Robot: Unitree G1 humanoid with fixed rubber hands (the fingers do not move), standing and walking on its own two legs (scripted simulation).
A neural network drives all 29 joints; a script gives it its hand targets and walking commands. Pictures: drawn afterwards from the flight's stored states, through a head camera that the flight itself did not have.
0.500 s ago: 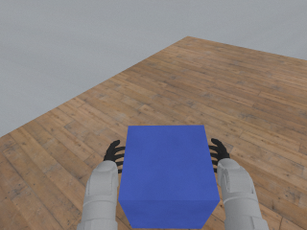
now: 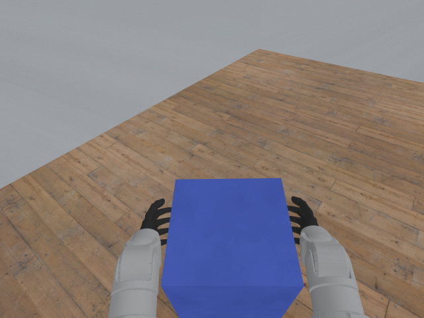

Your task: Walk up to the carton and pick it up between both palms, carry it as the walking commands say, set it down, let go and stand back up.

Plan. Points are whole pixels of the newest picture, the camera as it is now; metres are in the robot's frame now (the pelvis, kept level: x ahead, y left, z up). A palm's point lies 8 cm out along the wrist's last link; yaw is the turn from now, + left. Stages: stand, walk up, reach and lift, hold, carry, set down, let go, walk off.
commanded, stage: reach and lift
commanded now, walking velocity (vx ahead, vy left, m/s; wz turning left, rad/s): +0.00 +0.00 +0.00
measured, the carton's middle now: (228, 253) +0.28 +0.00 -0.03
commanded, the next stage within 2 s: hold in 0.08 s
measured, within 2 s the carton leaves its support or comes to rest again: neither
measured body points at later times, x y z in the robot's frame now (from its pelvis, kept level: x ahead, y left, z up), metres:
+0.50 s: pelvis -0.01 +0.00 +0.00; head -0.06 +0.00 +0.45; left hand +0.29 +0.15 +0.04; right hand +0.29 -0.15 +0.03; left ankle +0.01 +0.13 -0.75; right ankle +0.01 -0.12 -0.75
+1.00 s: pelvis +0.00 +0.00 +0.00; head -0.05 +0.00 +0.45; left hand +0.29 +0.15 +0.04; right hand +0.29 -0.15 +0.03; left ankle +0.01 +0.13 -0.75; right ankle +0.01 -0.12 -0.75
